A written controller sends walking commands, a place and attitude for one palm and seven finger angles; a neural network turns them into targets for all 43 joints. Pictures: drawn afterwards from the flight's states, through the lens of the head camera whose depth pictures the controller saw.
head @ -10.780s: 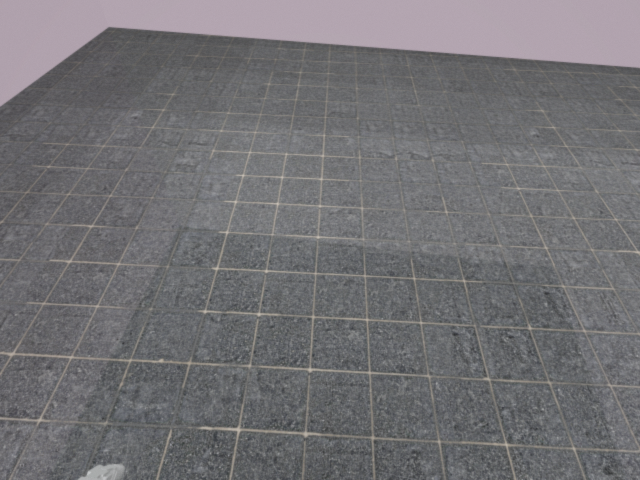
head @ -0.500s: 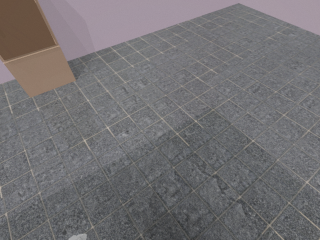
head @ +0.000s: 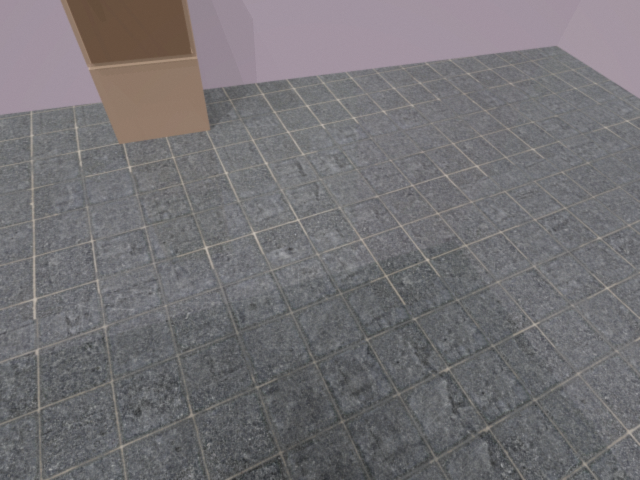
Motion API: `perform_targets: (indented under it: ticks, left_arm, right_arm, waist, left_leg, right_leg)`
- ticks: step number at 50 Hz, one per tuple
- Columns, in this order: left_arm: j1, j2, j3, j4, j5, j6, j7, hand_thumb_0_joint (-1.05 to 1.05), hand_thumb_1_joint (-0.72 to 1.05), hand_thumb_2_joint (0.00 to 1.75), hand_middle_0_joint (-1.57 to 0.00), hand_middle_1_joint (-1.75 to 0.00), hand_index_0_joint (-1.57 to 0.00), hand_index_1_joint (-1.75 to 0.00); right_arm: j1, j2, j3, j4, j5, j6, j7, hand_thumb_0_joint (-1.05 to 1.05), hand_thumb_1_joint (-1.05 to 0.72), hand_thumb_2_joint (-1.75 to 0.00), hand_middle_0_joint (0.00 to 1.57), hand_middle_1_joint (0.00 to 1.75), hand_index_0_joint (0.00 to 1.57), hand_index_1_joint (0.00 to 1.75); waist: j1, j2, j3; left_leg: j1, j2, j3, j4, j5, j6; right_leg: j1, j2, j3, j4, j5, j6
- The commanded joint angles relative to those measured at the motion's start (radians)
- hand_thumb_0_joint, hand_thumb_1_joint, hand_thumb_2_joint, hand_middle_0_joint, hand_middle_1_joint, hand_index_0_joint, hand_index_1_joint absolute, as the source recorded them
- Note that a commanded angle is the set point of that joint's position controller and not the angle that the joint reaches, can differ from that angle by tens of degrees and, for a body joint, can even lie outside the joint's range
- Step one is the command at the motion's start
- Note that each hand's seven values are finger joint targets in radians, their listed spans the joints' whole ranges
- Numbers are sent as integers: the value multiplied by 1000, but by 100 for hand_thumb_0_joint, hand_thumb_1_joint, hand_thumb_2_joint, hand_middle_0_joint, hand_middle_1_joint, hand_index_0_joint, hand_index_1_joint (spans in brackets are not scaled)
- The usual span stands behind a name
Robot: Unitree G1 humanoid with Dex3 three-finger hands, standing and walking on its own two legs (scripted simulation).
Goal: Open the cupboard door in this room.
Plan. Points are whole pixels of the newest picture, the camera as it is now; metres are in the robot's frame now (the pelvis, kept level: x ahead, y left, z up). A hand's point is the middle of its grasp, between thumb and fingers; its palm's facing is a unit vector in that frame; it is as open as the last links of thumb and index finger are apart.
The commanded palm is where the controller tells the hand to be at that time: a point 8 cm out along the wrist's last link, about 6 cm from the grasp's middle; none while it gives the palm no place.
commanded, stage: stand and wait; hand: left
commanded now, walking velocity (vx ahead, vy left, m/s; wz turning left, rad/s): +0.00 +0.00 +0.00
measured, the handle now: out of the picture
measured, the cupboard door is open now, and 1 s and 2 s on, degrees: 0 0 0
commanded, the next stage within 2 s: turn or walk to find it in 0.04 s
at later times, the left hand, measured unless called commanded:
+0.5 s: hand out of the picture -0.02 +0.19 -0.17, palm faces +0.18 -0.96 -0.23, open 7.4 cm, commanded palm none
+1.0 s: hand out of the picture -0.03 +0.21 -0.15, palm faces +0.34 -0.89 -0.30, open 7.4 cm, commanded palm none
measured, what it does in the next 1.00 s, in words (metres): steps on the spot, turning left: right foot, then left foot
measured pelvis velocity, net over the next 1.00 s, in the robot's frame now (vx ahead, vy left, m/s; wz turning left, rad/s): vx -0.06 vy -0.02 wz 0.36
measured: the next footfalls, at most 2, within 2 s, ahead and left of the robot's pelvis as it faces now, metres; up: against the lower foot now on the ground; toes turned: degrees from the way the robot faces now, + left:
right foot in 0.24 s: +0.01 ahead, -0.13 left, +0.00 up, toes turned -4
left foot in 0.60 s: -0.02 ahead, +0.14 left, +0.00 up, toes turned +16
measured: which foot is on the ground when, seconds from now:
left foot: down 0.00-0.28, up 0.30-0.58, down 0.60-0.98, up 1.00-1.00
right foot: up 0.00-0.22, down 0.24-0.60, up 0.62-0.96, down 0.98-1.00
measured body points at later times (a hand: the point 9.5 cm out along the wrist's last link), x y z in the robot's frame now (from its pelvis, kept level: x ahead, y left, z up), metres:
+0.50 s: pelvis -0.03 +0.00 +0.00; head +0.00 -0.01 +0.45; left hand -0.02 +0.24 -0.15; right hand +0.05 -0.25 -0.15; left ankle -0.06 +0.12 -0.69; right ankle -0.03 -0.12 -0.73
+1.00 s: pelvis -0.06 -0.02 +0.00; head -0.02 -0.04 +0.44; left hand -0.04 +0.26 -0.12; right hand +0.07 -0.23 -0.17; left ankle -0.06 +0.13 -0.73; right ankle -0.03 -0.11 -0.74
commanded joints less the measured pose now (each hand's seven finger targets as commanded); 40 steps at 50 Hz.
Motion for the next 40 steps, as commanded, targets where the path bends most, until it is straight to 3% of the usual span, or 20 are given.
perform_targets:
  ticks: [1, 7, 11, 12, 13, 14, 15, 16, 17, 19, 24, 27, 28, 29, 30, 32, 33, 34, 36, 40]
  left_arm:
    - [0, 29, -2, -28, -1, -21, -9, 0, 90, 90, -20, -30, -20, -30]
    - [-21, 17, -3, -25, 0, -26, -8, 0, 90, 90, -20, -30, -20, -30]
    - [55, 41, 5, -15, 2, -45, -1, 0, 90, 90, -20, -30, -20, -30]
    - [60, 77, 12, -19, 7, -52, 4, 0, 90, 90, -20, -30, -20, -30]
    - [57, 123, 22, -27, 12, -54, 7, 0, 90, 90, -20, -30, -20, -30]
    - [70, 161, 39, -39, 12, -60, 5, 0, 90, 90, -20, -30, -20, -30]
    - [74, 150, 41, -50, 13, -59, 6, 0, 90, 90, -20, -30, -20, -30]
    - [54, 129, 37, -57, 15, -54, 9, 0, 90, 90, -20, -30, -20, -30]
    - [18, 127, 38, -75, 16, -55, 9, 0, 90, 90, -20, -30, -20, -30]
    - [-16, 130, 38, -102, 20, -57, 8, 0, 90, 90, -20, -30, -20, -30]
    - [-38, 177, 60, -125, 24, -50, 5, 0, 90, 90, -20, -30, -20, -30]
    - [-45, 180, 64, -129, 14, -39, -1, 0, 90, 90, -20, -30, -20, -30]
    - [-46, 159, 61, -140, 5, -31, -4, 0, 90, 90, -20, -30, -20, -30]
    - [-31, 99, 54, -171, -2, -22, -10, 0, 90, 90, -20, -30, -20, -30]
    - [-91, 69, 38, -209, 3, -21, -11, 0, 90, 90, -20, -30, -20, -30]
    - [-166, 74, 43, -209, 5, -7, -8, 0, 90, 90, -20, -30, -20, -30]
    - [-159, 81, 46, -198, 6, -10, -16, 0, 90, 90, -20, -30, -20, -30]
    - [-129, 77, 46, -183, 8, -13, -21, 0, 90, 90, -20, -30, -20, -30]
    - [-100, 72, 41, -170, 5, -17, -25, 0, 90, 90, -20, -30, -20, -30]
    - [-135, 61, 34, -195, 1, -19, -19, 0, 90, 90, -20, -30, -20, -30]
  right_arm:
    - [23, -158, -19, -18, 0, -16, -27, 0, -90, -90, 20, 30, 20, 30]
    - [53, -170, -37, -3, -2, -9, -20, 0, -90, -90, 20, 30, 20, 30]
    - [38, -168, -46, -16, 7, -4, -12, 0, -90, -90, 20, 30, 20, 30]
    - [40, -138, -43, -28, 11, -4, -8, 0, -90, -90, 20, 30, 20, 30]
    - [39, -104, -38, -46, 14, -2, 0, 0, -90, -90, 20, 30, 20, 30]
    - [6, -94, -39, -71, 7, 13, 0, 0, -90, -90, 20, 30, 20, 30]
    - [-23, -121, -48, -83, 1, 24, 0, 0, -90, -90, 20, 30, 20, 30]
    - [-33, -120, -53, -85, 2, 27, 2, 0, -90, -90, 20, 30, 20, 30]
    - [-12, -107, -52, -71, 4, 29, 6, 0, -90, -90, 20, 30, 20, 30]
    - [13, -95, -52, -67, 6, 36, 15, 0, -90, -90, 20, 30, 20, 30]
    - [6, -91, -46, -99, 6, 29, 25, 0, -90, -90, 20, 30, 20, 30]
    - [78, -107, -47, -93, 1, 17, 25, 0, -90, -90, 20, 30, 20, 30]
    - [115, -146, -55, -88, -1, 9, 26, 0, -90, -90, 20, 30, 20, 30]
    - [144, -243, -76, -98, -10, 1, 23, 0, -90, -90, 20, 30, 20, 30]
    - [190, -302, -90, -95, -10, 6, 19, 0, -90, -90, 20, 30, 20, 30]
    - [148, -277, -85, -95, -13, 4, 2, 0, -90, -90, 20, 30, 20, 30]
    - [96, -244, -73, -108, -14, 3, 0, 0, -90, -90, 20, 30, 20, 30]
    - [62, -225, -64, -119, -14, 0, -1, 0, -90, -90, 20, 30, 20, 30]
    - [59, -218, -61, -122, -9, -6, -2, 0, -90, -90, 20, 30, 20, 30]
    - [113, -227, -71, -114, -11, 0, 0, 0, -90, -90, 20, 30, 20, 30]
  waist:
    - [-26, 248, -38]
    - [-47, 186, -42]
    - [-14, 152, -94]
    - [-18, 64, -96]
    - [-20, -63, -91]
    - [9, -274, -51]
    - [25, -238, -28]
    - [9, -147, -2]
    - [-10, -91, -5]
    - [-25, -84, -24]
    - [-16, -124, -43]
    - [-49, -85, -88]
    - [-70, 21, -112]
    - [-79, 298, -122]
    - [-109, 353, -107]
    - [-101, 325, -71]
    - [-79, 272, -37]
    - [-55, 237, -46]
    - [-49, 211, -89]
    - [-80, 188, -125]
  left_leg:
    - [49, 258, -191, -225, 616, 141]
    - [64, 231, -216, -205, 601, 142]
    - [17, 170, -218, -94, 516, 85]
    - [-85, 116, -167, -33, 389, 41]
    - [-175, 36, -91, 41, 207, 2]
    - [-247, -22, -46, 176, -104, -27]
    - [-275, -2, -89, 339, -219, -23]
    - [-298, 3, -98, 453, -211, -23]
    - [-306, 14, -94, 508, -189, -29]
    - [-284, 18, -68, 509, -169, -43]
    - [-208, 28, -4, 287, -135, -54]
    - [-58, 15, 36, 22, 58, -48]
    - [46, 54, -21, -94, 163, -32]
    - [117, 262, -341, -173, 338, 61]
    - [63, 392, -463, -239, 434, 163]
    - [-54, 348, -469, -278, 181, 180]
    - [-92, 299, -408, -273, 157, 163]
    - [-81, 257, -350, -257, 195, 144]
    - [-25, 229, -297, -236, 297, 141]
    - [61, 234, -332, -210, 387, 163]
  right_leg:
    - [-67, 1, 96, 143, -32, 4]
    - [-27, 16, 56, -20, 9, 22]
    - [119, 12, 47, -290, 250, 18]
    - [200, -61, 117, -313, 381, -6]
    - [236, -180, 211, -340, 442, -58]
    - [203, -282, 315, -405, 493, -153]
    - [150, -326, 332, -426, 521, -212]
    - [130, -318, 299, -408, 567, -226]
    - [138, -290, 225, -377, 628, -217]
    - [130, -254, 131, -353, 641, -184]
    - [119, -259, 77, -314, 548, -167]
    - [82, -222, 12, -194, 468, -95]
    - [6, -187, -19, -82, 369, -49]
    - [-185, -56, -67, 114, 62, 23]
    - [-229, -3, -7, 272, -203, 29]
    - [-254, -13, 96, 421, -130, 21]
    - [-245, -17, 108, 424, -62, 18]
    - [-228, -10, 102, 412, -13, 20]
    - [-209, 4, 93, 358, 12, 26]
    - [-194, 33, 94, 231, -19, 31]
